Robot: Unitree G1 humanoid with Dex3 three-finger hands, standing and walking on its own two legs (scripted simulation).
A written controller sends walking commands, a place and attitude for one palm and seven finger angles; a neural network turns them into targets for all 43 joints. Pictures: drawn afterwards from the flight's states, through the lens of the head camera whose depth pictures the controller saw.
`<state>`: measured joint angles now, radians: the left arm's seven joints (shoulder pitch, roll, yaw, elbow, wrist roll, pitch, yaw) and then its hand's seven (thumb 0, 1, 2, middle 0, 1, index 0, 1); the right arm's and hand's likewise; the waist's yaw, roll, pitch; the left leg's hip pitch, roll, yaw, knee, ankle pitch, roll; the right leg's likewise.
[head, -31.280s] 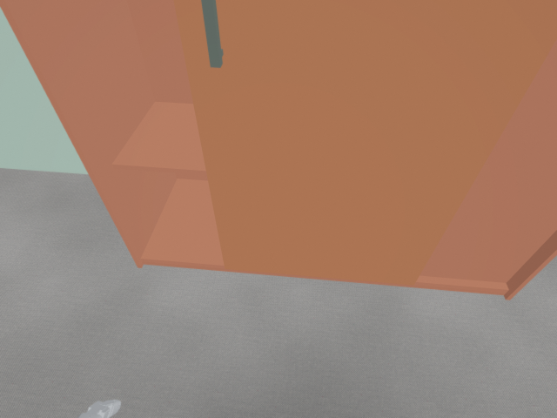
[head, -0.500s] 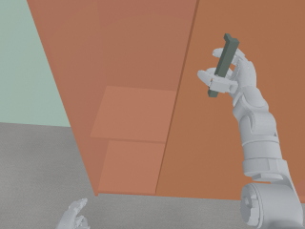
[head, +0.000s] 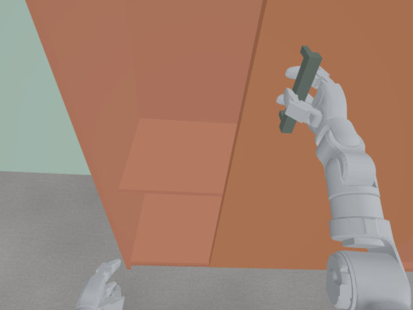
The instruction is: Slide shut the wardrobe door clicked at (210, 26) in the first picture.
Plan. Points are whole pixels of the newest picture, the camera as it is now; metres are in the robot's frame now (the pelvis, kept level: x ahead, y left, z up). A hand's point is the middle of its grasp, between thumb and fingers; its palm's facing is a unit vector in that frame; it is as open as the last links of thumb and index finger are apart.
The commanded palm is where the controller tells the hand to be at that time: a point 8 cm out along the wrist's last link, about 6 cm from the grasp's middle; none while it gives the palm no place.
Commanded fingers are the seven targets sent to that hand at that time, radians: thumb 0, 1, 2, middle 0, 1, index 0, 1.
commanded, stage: grip the handle and tug to test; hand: right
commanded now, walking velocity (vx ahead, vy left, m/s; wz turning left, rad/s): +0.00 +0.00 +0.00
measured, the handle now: (295, 91) +0.47 -0.13 +0.24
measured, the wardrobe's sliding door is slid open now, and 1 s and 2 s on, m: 0.37 0.37 0.37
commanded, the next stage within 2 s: tug the door sideways, standing still in 0.44 s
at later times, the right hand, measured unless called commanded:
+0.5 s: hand (291, 106) +0.41 -0.11 +0.24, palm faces -0.03 +1.00 -0.01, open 6.0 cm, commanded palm +0.36 -0.16 +0.23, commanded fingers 0.00 -0.90 -0.90 0.45 1.40 0.45 1.40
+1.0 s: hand (288, 105) +0.41 -0.11 +0.24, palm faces +0.05 +1.00 -0.05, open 6.0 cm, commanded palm +0.39 -0.11 +0.23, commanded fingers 0.00 -0.90 -0.90 0.45 1.40 0.45 1.40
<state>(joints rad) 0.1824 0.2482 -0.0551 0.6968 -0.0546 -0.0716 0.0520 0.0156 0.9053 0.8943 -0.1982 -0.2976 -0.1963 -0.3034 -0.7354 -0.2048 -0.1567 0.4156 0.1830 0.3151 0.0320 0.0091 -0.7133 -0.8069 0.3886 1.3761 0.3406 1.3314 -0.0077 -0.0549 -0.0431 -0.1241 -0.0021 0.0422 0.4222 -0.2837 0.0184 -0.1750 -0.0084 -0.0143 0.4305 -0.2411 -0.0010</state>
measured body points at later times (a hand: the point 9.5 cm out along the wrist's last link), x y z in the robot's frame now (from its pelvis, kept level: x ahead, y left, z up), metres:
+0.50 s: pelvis +0.01 +0.00 +0.00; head -0.01 +0.02 +0.45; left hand +0.18 +0.23 -0.10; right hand +0.41 -0.17 +0.24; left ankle -0.04 +0.10 -0.74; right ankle -0.01 -0.12 -0.74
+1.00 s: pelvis +0.01 -0.01 +0.00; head +0.00 +0.02 +0.45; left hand +0.21 +0.19 -0.10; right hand +0.40 -0.16 +0.24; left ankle -0.04 +0.10 -0.74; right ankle -0.01 -0.12 -0.74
